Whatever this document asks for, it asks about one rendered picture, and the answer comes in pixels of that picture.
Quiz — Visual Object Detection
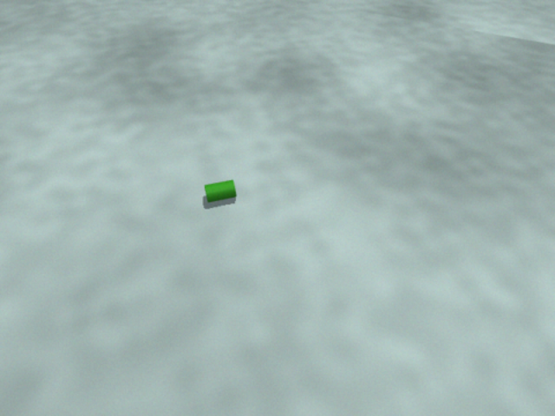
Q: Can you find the can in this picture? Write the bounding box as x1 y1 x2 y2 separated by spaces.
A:
205 180 236 203

